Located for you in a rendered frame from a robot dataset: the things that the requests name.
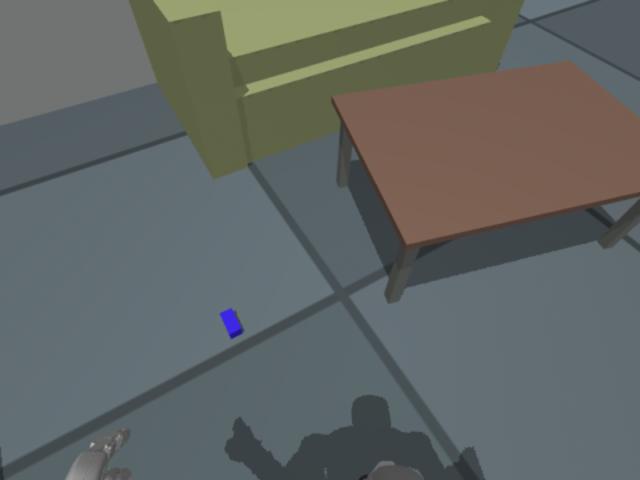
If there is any small box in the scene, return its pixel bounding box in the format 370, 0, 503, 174
220, 308, 243, 339

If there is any sofa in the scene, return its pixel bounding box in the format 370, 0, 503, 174
129, 0, 525, 179

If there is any left robot hand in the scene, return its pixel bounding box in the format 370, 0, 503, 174
65, 428, 133, 480

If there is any coffee table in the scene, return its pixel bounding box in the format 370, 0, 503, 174
331, 61, 640, 304

